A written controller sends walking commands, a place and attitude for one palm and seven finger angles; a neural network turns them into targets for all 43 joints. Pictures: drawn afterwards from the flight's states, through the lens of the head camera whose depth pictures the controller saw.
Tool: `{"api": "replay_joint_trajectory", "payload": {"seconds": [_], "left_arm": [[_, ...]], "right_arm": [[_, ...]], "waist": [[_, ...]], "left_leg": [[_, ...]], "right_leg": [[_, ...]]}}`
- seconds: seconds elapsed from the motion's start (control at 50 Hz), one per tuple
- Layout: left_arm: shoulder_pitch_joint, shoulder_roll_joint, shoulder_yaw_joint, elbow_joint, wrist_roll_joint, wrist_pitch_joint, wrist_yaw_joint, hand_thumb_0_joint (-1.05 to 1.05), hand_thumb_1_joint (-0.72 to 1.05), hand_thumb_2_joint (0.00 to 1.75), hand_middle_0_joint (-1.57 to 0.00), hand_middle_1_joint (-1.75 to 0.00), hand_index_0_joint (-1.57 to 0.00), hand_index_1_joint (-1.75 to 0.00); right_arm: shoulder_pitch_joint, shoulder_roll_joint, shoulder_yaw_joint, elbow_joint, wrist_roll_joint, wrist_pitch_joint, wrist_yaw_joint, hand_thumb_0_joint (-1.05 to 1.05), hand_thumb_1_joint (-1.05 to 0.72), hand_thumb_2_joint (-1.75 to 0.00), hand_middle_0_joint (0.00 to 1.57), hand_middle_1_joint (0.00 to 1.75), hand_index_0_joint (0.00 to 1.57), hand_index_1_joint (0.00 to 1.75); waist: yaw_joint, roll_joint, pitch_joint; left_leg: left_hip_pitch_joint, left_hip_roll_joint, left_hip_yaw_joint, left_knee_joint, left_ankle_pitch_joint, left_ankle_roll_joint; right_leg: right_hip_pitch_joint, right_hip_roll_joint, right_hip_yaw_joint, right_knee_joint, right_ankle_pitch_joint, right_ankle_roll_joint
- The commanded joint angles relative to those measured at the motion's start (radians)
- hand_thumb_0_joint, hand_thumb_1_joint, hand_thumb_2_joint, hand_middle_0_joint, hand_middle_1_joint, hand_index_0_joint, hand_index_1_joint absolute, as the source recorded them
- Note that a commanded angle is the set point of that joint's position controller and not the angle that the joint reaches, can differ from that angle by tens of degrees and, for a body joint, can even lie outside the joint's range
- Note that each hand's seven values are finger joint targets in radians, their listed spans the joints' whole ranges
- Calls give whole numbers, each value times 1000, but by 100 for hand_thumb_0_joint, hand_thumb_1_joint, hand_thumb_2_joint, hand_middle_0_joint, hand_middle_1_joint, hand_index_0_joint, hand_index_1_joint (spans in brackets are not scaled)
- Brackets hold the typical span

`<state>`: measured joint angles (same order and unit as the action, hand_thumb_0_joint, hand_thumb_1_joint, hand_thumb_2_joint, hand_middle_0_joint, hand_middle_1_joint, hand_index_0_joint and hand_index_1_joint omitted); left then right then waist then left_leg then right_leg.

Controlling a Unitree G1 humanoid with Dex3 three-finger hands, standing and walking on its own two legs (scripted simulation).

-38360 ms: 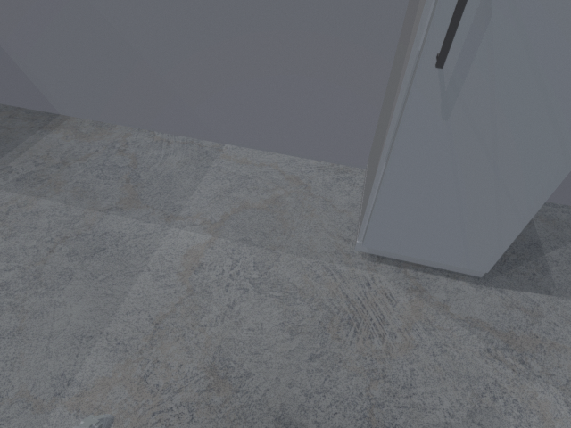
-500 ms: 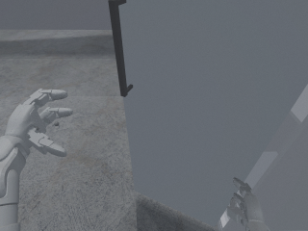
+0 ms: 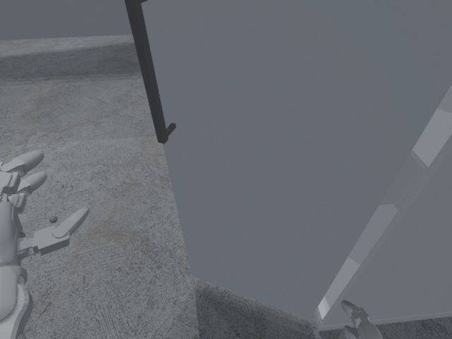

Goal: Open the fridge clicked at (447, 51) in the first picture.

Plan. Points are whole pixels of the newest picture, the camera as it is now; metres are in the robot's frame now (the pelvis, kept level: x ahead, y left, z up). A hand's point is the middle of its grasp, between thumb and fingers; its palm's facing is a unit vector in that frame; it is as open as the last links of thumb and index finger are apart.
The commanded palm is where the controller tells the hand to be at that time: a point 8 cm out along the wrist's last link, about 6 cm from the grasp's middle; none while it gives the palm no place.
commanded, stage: draw the hand back to the body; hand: left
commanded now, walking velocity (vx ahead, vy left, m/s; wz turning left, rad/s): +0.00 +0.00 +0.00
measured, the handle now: (155, 77) +0.49 +0.19 +0.25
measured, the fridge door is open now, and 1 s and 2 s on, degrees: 64 64 64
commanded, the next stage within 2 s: step back with the hand held close in 0.58 s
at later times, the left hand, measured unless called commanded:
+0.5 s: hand (48, 241) +0.19 +0.27 +0.15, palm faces +0.53 -0.78 -0.35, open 7.5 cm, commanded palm +0.14 +0.30 +0.17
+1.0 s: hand (51, 248) +0.18 +0.27 +0.15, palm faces +0.35 -0.79 -0.51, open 7.4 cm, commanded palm +0.12 +0.31 +0.17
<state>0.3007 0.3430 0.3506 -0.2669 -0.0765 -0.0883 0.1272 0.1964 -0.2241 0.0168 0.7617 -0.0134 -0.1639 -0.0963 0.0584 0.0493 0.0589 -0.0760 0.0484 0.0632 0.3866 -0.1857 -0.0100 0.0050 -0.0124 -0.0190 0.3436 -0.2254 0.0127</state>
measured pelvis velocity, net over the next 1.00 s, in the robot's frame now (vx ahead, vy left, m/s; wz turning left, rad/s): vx -0.02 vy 0.02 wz -0.01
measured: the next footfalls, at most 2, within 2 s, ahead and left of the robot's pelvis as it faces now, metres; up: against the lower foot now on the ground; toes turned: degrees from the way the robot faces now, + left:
left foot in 1.72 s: -0.07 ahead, +0.16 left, +0.00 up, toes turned +7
right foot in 1.96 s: -0.23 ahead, -0.10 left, +0.00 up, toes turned +3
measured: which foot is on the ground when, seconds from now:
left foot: down 0.00-1.00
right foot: down 0.00-1.00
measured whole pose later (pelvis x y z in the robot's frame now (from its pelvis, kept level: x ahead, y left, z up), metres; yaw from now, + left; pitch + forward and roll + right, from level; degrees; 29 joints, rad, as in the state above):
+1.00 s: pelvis -0.02 +0.02 -0.01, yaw -1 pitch -1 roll -1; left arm 0.55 0.41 0.36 -0.48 -0.04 -0.13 0.13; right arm 0.16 -0.23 0.00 0.59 0.00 -0.06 -0.10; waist 0.02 0.05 0.04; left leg -0.30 0.04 0.08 0.53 -0.21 0.01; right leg -0.23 -0.02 0.00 0.50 -0.25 0.04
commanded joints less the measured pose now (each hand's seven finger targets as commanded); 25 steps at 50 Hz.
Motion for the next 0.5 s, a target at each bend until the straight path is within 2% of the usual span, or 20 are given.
{"api": "replay_joint_trajectory", "payload": {"seconds": [0.0,0.04,0.08,0.14,0.18,0.22,0.24,0.26,0.3,0.32,0.38,0.4,0.42,0.48], "left_arm": [[-21,196,120,-254,-3,-75,16,0,57,74,-21,-49,-21,-49],[19,186,108,-287,-1,-77,15,0,65,78,-21,-45,-21,-45],[55,183,105,-293,-2,-75,16,0,72,81,-21,-41,-21,-41],[70,192,109,-316,1,-75,18,0,83,87,-20,-34,-20,-34],[86,171,94,-296,0,-73,17,0,90,90,-20,-30,-20,-30],[28,197,108,-311,2,-76,22,0,90,90,-20,-30,-20,-30],[2,189,98,-319,5,-77,23,0,90,90,-20,-30,-20,-30],[-4,191,101,-310,6,-77,27,0,90,90,-20,-30,-20,-30],[-4,177,89,-293,6,-74,28,0,90,90,-20,-30,-20,-30],[-4,183,94,-293,7,-73,28,0,90,90,-20,-30,-20,-30],[13,171,84,-293,6,-70,26,0,90,90,-20,-30,-20,-30],[13,169,83,-299,5,-71,26,0,90,90,-20,-30,-20,-30],[22,182,95,-296,7,-70,26,0,90,90,-20,-30,-20,-30],[34,172,89,-300,4,-68,22,0,90,90,-20,-30,-20,-30]], "right_arm": [[-179,-115,-49,-192,-1,-60,0,0,-90,-90,20,30,20,30],[-173,-114,-51,-197,0,-63,3,0,-90,-90,20,30,20,30],[-170,-115,-53,-205,-1,-62,4,0,-90,-90,20,30,20,30],[-165,-116,-57,-209,-2,-61,-1,0,-90,-90,20,30,20,30],[-165,-113,-55,-211,1,-57,-4,0,-90,-90,20,30,20,30],[-163,-119,-57,-206,-1,-55,-11,0,-90,-90,20,30,20,30],[-167,-115,-56,-207,-1,-57,-13,0,-90,-90,20,30,20,30],[-163,-113,-52,-204,-3,-58,-16,0,-90,-90,20,30,20,30],[-165,-109,-49,-204,-3,-58,-19,0,-90,-90,20,30,20,30],[-164,-113,-51,-200,-5,-60,-19,0,-90,-90,20,30,20,30],[-169,-105,-44,-204,-7,-59,-18,0,-90,-90,20,30,20,30],[-170,-104,-43,-204,-6,-60,-15,0,-90,-90,20,30,20,30],[-170,-109,-45,-200,-8,-60,-16,0,-90,-90,20,30,20,30],[-172,-102,-42,-205,-9,-56,-14,0,-90,-90,20,30,20,30]], "waist": [[24,55,-102],[19,58,-102],[17,20,-80],[15,26,-79],[9,-5,-38],[5,-14,-39],[2,21,-39],[2,24,-47],[2,21,-34],[5,5,-50],[11,31,-63],[11,10,-67],[16,25,-77],[15,5,-74]], "left_leg": [[50,-27,6,-44,149,17],[51,-25,7,-37,181,17],[44,-23,8,-34,182,18],[52,-25,13,-29,181,21],[43,-25,15,-32,146,21],[52,-27,13,-29,136,23],[59,-27,16,-28,129,23],[63,-29,14,-31,123,23],[66,-32,15,-32,114,25],[71,-31,11,-31,123,26],[77,-31,8,-38,134,25],[74,-30,3,-42,137,23],[79,-32,6,-38,150,24],[76,-29,4,-40,164,22]], "right_leg": [[-57,19,-12,-61,146,-23],[-53,18,-13,-53,183,-21],[-69,20,-18,-53,185,-17],[-77,19,-16,-55,189,-15],[-104,22,-16,-69,148,-12],[-107,22,-11,-78,139,-14],[-116,19,-9,-79,131,-13],[-113,18,-13,-80,122,-13],[-118,18,-12,-87,113,-12],[-105,18,-11,-86,125,-14],[-93,18,-14,-79,132,-14],[-86,21,-17,-77,131,-15],[-77,19,-13,-75,150,-17],[-74,22,-18,-70,165,-14]]}}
